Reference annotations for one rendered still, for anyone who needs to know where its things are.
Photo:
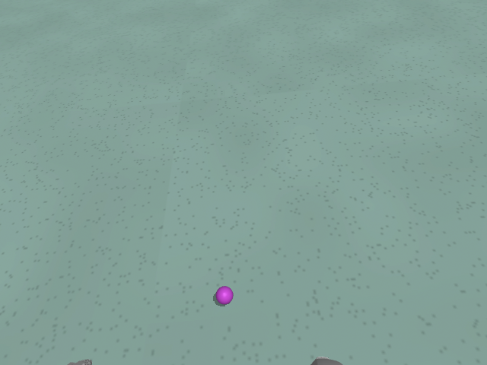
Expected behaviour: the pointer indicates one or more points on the ball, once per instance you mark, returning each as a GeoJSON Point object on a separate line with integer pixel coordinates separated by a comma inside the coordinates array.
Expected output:
{"type": "Point", "coordinates": [224, 295]}

